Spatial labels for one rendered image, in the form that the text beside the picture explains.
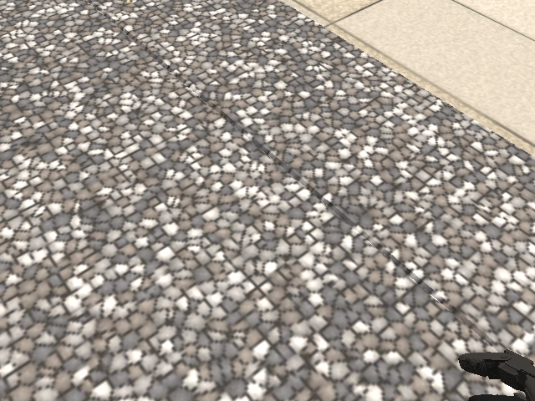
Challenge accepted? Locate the robot right hand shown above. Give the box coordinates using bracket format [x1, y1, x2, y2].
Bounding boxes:
[458, 349, 535, 401]

